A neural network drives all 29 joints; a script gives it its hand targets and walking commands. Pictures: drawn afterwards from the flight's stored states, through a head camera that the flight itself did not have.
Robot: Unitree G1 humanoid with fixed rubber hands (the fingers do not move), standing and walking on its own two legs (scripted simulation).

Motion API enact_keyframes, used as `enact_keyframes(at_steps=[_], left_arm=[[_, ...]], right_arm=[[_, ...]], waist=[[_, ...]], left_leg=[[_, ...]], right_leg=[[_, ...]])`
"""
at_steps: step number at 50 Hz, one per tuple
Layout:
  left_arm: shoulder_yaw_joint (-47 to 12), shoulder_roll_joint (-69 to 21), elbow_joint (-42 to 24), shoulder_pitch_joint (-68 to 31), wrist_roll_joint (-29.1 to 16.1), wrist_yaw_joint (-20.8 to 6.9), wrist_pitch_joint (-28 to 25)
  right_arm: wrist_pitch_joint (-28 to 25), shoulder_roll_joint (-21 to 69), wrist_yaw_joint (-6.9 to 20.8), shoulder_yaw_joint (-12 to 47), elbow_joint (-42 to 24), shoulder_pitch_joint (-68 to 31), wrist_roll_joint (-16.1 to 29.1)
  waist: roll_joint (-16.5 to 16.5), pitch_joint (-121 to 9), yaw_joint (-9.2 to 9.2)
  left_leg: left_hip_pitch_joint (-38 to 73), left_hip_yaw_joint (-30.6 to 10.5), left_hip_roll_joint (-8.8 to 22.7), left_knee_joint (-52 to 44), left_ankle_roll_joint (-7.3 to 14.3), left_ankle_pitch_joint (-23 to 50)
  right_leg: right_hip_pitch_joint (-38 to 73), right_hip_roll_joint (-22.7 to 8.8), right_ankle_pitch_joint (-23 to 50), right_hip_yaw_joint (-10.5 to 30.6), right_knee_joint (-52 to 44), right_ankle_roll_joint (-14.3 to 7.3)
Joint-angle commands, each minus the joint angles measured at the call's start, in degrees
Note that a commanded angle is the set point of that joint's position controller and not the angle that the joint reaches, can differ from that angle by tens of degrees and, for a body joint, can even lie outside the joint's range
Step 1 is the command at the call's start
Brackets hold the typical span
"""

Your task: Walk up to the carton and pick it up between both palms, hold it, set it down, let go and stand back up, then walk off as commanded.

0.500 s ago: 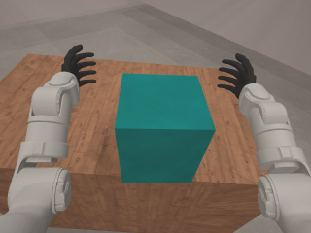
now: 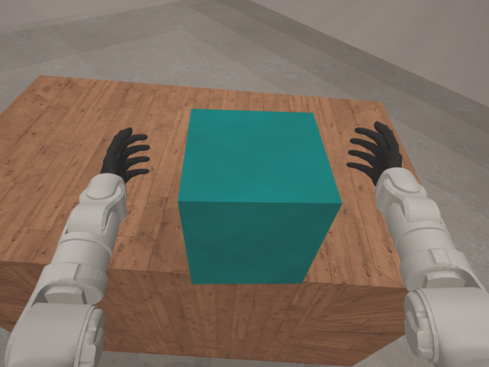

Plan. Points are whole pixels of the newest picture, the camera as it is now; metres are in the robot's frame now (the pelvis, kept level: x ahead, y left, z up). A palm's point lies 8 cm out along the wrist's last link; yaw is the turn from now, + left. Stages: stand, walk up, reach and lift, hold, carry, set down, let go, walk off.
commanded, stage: reach and lift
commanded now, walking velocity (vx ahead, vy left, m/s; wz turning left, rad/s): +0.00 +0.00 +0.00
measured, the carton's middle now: (250, 201) +0.40 +0.02 +0.05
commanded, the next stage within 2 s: none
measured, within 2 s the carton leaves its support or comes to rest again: neither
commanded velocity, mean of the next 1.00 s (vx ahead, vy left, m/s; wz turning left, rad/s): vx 0.00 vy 0.00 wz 0.00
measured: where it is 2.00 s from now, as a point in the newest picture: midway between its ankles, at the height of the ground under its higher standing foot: outside the picture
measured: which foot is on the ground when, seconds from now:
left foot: down 0.00-1.00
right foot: down 0.00-1.00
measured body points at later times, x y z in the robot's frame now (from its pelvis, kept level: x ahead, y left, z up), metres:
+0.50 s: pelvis +0.02 +0.00 +0.00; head +0.05 +0.02 +0.45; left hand +0.42 +0.22 +0.07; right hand +0.45 -0.18 +0.11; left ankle +0.00 +0.13 -0.75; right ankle +0.00 -0.12 -0.75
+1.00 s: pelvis +0.01 +0.00 +0.00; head +0.05 +0.02 +0.45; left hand +0.44 +0.18 +0.10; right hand +0.45 -0.14 +0.09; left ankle +0.00 +0.13 -0.75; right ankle +0.00 -0.12 -0.75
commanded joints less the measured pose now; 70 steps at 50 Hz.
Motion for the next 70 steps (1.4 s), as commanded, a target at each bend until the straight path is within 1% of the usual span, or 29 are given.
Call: enact_keyframes(at_steps=[1,2,5,9,10,11,12,16,19,24,26,28,31,32,35,37,41,46,49,50,55,56,57,60,61,62,63,67,70], left_arm=[[-1.5,2.9,-3.0,-33.0,-2.3,0.3,-10.1],[-1.2,3.2,2.7,-31.8,-1.4,0.0,-10.7],[-0.8,2.4,4.5,-30.0,-1.0,-0.2,-12.3],[-1.0,1.0,9.3,-29.6,0.5,-1.0,-12.6],[-0.9,1.0,8.1,-29.0,0.3,-1.2,-13.1],[-1.6,-0.3,3.8,-27.5,0.1,-1.1,-13.3],[0.2,0.0,5.1,-24.9,2.4,-1.2,-12.6],[2.1,0.2,-0.9,-25.8,3.4,-1.1,-13.5],[-0.5,-2.3,-7.8,-27.0,2.5,-0.6,-14.8],[-1.5,-11.2,-17.1,-25.9,4.9,-0.7,-15.8],[-0.9,-13.2,-15.2,-26.7,7.1,-1.6,-15.7],[2.5,-13.7,-13.3,-25.4,11.3,-2.3,-16.1],[6.9,-13.1,-10.9,-22.0,15.4,-1.2,-14.4],[8.1,-11.9,-13.1,-26.8,15.9,0.3,-14.2],[8.6,-9.0,-9.8,-33.0,15.2,4.0,-11.2],[6.5,-11.8,-9.3,-29.4,12.8,3.9,-10.3],[4.5,-12.9,-4.7,-31.2,10.6,3.3,-9.2],[5.6,-14.3,-2.7,-28.6,12.7,3.6,-7.1],[3.9,-14.5,-5.6,-28.3,11.9,3.2,-7.1],[4.6,-14.8,-6.5,-27.3,12.2,3.1,-7.2],[5.0,-15.4,-13.4,-26.7,12.0,2.5,-8.2],[4.8,-16.1,-18.5,-29.2,12.6,3.0,-8.9],[5.5,-15.9,-18.4,-30.1,12.8,3.1,-9.2],[4.0,-18.0,-16.1,-31.1,12.9,3.1,-9.4],[3.8,-17.6,-19.3,-33.0,13.4,3.0,-10.0],[5.5,-16.2,-12.7,-32.3,14.5,2.4,-9.5],[4.4,-18.4,-17.5,-31.5,14.5,2.8,-10.4],[5.8,-19.4,-7.3,-29.5,15.4,1.3,-10.6],[5.6,-21.4,-9.5,-33.3,18.2,1.9,-10.4]], right_arm=[[-7.4,-1.4,1.7,2.9,-5.7,-23.3,-0.3],[-7.8,-1.4,1.7,3.4,-4.3,-24.0,-0.1],[-9.9,-2.3,1.5,4.5,-3.1,-22.6,0.6],[-10.4,-2.7,0.7,3.3,1.7,-21.3,-1.4],[-10.6,-1.6,0.6,5.0,0.3,-21.4,-0.5],[-11.9,-2.7,0.1,3.2,-3.0,-20.3,-0.9],[-11.6,-2.3,0.1,5.0,-0.7,-18.7,-0.1],[-12.8,-2.1,-0.5,5.9,-6.5,-20.7,0.9],[-13.5,-0.8,-0.3,4.5,-6.8,-19.5,0.3],[-14.0,7.8,0.6,5.9,-11.1,-18.1,-2.5],[-13.6,10.2,1.0,4.2,-8.6,-17.6,-6.1],[-13.5,11.6,1.9,3.2,-5.8,-16.3,-9.2],[-14.4,9.0,-0.7,-1.4,-7.3,-16.5,-14.0],[-14.6,6.9,-1.9,-3.4,-7.7,-19.1,-15.0],[-13.8,1.2,-4.6,-7.5,-6.6,-26.4,-13.9],[-13.0,4.1,-4.8,-2.9,-7.4,-25.5,-9.7],[-11.0,7.3,-5.5,-0.8,-5.1,-25.8,-8.4],[-11.9,6.4,-6.3,1.6,-8.9,-26.0,-6.2],[-12.0,7.8,-7.0,1.8,-10.4,-23.9,-5.5],[-12.4,8.8,-7.1,3.6,-13.5,-24.8,-4.6],[-12.9,10.7,-7.4,4.6,-19.4,-23.5,-5.2],[-13.4,10.3,-7.2,2.4,-18.5,-23.4,-6.4],[-13.4,9.9,-6.2,2.4,-19.0,-25.0,-5.9],[-12.5,10.5,-5.4,0.4,-13.0,-23.9,-8.0],[-12.2,11.3,-5.4,-0.2,-13.4,-23.5,-8.8],[-11.5,12.1,-5.1,-0.2,-11.0,-23.8,-9.6],[-12.7,12.6,-5.1,-0.4,-14.4,-24.1,-10.1],[-12.3,14.0,-4.6,-1.8,-10.1,-23.8,-13.0],[-13.1,13.7,-3.6,-3.4,-10.3,-26.9,-13.5]], waist=[[3.2,-34.6,2.47],[3.3,-32.1,3.22],[3.3,-36.6,3.38],[3.0,-32.6,1.16],[2.5,-33.6,2.77],[5.3,-37.1,1.45],[5.6,-35.7,3.14],[4.7,-38.4,4.38],[6.6,-40.1,1.84],[6.9,-42.8,1.48],[6.4,-39.6,0.16],[6.8,-34.9,1.24],[2.7,-32.2,-0.16],[4.4,-34.2,0.02],[3.8,-30.8,-0.64],[2.9,-31.1,1.21],[1.8,-27.9,-0.01],[2.0,-29.7,1.53],[2.4,-32.2,-0.08],[2.0,-33.4,2.37],[0.8,-38.9,1.75],[2.6,-40.4,0.66],[3.7,-40.5,1.88],[3.1,-36.9,-0.53],[5.6,-38.6,-1.15],[3.5,-33.8,-0.27],[4.7,-37.7,-0.22],[0.1,-31.1,-0.13],[4.5,-32.4,0.2]], left_leg=[[1.4,-1.6,-2.6,2.7,-0.9,17.4],[-0.2,-1.4,-2.9,2.7,-0.7,14.8],[2.3,-1.1,-2.6,4.3,-1.1,20.9],[1.6,-1.3,-2.5,3.0,-1.0,18.6],[1.9,-1.1,-2.6,3.6,-1.2,20.5],[4.5,-1.1,-2.5,4.3,-2.2,25.2],[5.3,-0.8,-3.2,4.8,-1.9,26.6],[5.0,-0.6,-3.2,5.0,-2.4,30.1],[6.8,-1.1,-3.1,5.5,-3.2,32.2],[10.4,-1.5,-3.2,6.1,-4.0,36.6],[11.0,-1.2,-3.2,4.8,-4.0,35.0],[8.2,-0.7,-3.6,3.3,-3.6,31.4],[6.9,-0.1,-4.0,2.1,-3.1,29.0],[5.9,-0.1,-4.1,2.1,-3.1,28.4],[5.0,0.1,-2.9,2.2,-2.9,23.9],[5.5,0.3,-2.8,2.6,-2.0,23.9],[3.5,0.4,-3.0,2.8,-1.0,20.2],[4.8,0.1,-2.9,3.9,-1.4,25.0],[5.7,-0.1,-3.0,4.6,-1.8,27.4],[5.7,0.3,-3.4,4.8,-1.9,27.8],[7.2,0.5,-3.7,6.3,-2.4,33.1],[9.2,0.0,-3.2,6.5,-3.2,35.0],[8.4,-0.1,-3.0,6.4,-3.0,35.0],[9.0,-0.3,-2.9,5.4,-3.1,31.1],[10.4,-0.1,-3.2,5.2,-3.5,30.6],[8.2,0.5,-3.2,4.4,-2.4,27.4],[9.0,0.2,-3.1,4.7,-3.3,30.0],[5.7,0.8,-3.4,2.9,-1.7,23.4],[7.1,0.7,-2.8,2.0,-2.2,23.3]], right_leg=[[-0.6,2.7,10.3,0.9,0.8,0.3],[-1.0,2.4,8.1,1.2,0.2,0.0],[-0.8,3.1,13.4,0.8,0.9,0.0],[-1.5,3.3,10.4,0.5,-0.1,0.1],[-0.9,3.3,12.4,1.0,-0.1,-0.2],[-0.6,3.8,16.3,0.5,0.3,-0.3],[-0.5,3.5,17.8,1.0,0.1,-0.2],[2.7,3.9,22.1,0.9,1.4,0.5],[1.6,3.8,23.6,0.6,1.8,0.5],[2.0,3.8,26.0,0.3,1.6,0.4],[2.0,3.5,25.1,0.3,0.6,0.6],[5.7,2.5,23.5,0.7,0.7,0.6],[9.2,3.2,25.4,1.0,0.3,1.2],[9.7,3.4,25.4,1.1,1.2,1.0],[4.9,4.6,18.8,-0.2,0.6,0.8],[4.4,4.1,19.5,0.7,0.2,0.6],[3.4,3.6,17.0,1.0,0.2,1.0],[4.2,4.1,22.5,0.7,1.1,1.5],[4.9,4.0,26.2,0.9,1.5,1.9],[6.1,3.8,26.4,1.1,1.8,2.0],[7.4,3.7,33.8,1.2,3.1,2.9],[6.5,4.0,33.9,0.7,3.4,2.6],[4.9,4.1,32.0,0.3,3.4,2.4],[3.9,4.2,25.9,0.0,2.1,1.9],[4.0,3.5,24.8,0.0,1.7,1.7],[3.0,3.2,23.0,0.4,0.8,1.9],[4.4,3.6,24.9,0.1,1.5,1.4],[5.0,2.9,21.0,0.6,0.4,1.9],[4.8,3.2,17.6,-0.4,0.8,1.0]])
